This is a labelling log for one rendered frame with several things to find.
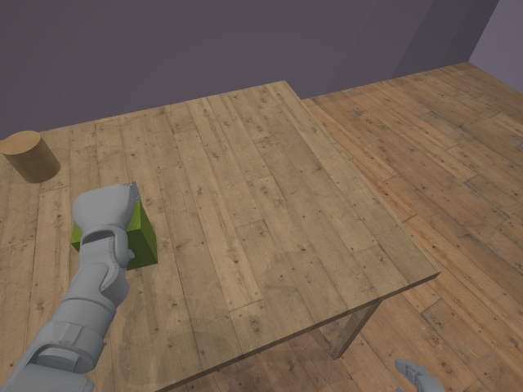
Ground table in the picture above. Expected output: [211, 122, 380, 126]
[0, 80, 442, 392]

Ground robot left hand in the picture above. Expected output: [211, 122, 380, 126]
[72, 181, 142, 261]

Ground sponge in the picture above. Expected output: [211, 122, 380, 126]
[71, 200, 158, 271]

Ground left robot upper arm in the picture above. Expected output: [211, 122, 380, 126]
[8, 363, 95, 392]

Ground robot right hand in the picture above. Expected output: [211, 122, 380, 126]
[395, 359, 446, 392]

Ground robot left forearm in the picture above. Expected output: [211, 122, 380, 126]
[0, 225, 129, 392]

